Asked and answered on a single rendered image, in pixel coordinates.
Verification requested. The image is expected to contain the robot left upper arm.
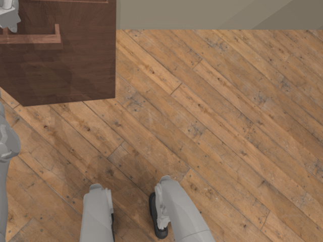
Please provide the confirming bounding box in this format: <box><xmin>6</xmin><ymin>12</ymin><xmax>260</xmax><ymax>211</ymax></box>
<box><xmin>0</xmin><ymin>115</ymin><xmax>21</xmax><ymax>242</ymax></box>

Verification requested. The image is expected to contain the cabinet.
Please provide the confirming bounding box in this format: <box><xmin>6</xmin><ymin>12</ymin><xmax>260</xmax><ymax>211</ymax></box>
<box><xmin>0</xmin><ymin>0</ymin><xmax>117</xmax><ymax>107</ymax></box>

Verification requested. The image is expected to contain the left robot hand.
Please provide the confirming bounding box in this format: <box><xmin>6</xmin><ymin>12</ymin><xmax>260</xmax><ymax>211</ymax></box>
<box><xmin>0</xmin><ymin>0</ymin><xmax>21</xmax><ymax>33</ymax></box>

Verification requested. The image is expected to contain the robot left thigh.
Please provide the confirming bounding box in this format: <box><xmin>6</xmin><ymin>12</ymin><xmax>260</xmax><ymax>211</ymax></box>
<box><xmin>79</xmin><ymin>188</ymin><xmax>114</xmax><ymax>242</ymax></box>

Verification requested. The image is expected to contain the handle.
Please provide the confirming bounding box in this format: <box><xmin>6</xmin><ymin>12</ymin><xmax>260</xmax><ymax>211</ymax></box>
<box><xmin>0</xmin><ymin>34</ymin><xmax>63</xmax><ymax>51</ymax></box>

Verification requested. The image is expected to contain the right robot foot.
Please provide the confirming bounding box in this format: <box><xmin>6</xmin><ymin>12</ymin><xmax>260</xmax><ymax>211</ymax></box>
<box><xmin>149</xmin><ymin>192</ymin><xmax>168</xmax><ymax>239</ymax></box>

